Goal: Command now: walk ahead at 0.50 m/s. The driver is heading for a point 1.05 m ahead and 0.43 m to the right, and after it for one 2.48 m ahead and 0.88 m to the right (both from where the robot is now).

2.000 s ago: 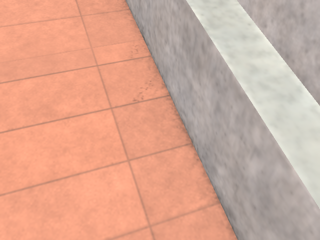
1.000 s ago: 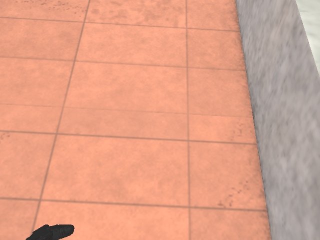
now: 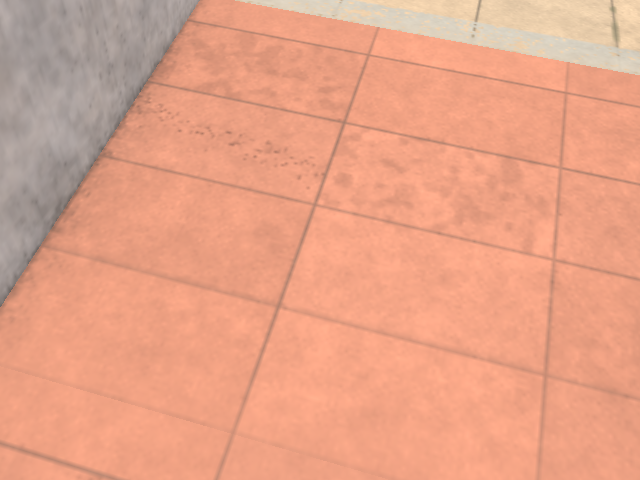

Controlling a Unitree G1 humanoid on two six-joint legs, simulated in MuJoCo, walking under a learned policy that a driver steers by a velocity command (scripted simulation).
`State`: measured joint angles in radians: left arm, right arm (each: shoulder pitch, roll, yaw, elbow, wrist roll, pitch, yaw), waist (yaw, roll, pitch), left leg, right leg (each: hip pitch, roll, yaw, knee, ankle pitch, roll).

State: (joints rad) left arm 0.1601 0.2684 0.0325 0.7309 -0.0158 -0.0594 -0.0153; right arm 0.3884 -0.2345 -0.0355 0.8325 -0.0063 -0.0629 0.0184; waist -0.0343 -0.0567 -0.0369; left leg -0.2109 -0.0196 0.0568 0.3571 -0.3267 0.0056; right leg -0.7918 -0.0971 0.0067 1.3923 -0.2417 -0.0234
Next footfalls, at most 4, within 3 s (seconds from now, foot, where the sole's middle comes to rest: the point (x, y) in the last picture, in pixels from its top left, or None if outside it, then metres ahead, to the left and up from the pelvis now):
0.28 right None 0.34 -0.15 -0.72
0.76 left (313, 424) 0.61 -0.01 -0.69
1.16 right None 0.40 -0.20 -0.71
1.60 left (415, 353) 0.76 -0.24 -0.66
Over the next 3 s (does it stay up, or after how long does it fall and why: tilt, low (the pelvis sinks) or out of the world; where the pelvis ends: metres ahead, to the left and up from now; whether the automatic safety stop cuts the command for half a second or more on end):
stays up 0.99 -0.51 0.15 its command is cut before an obstacle after 2.1 s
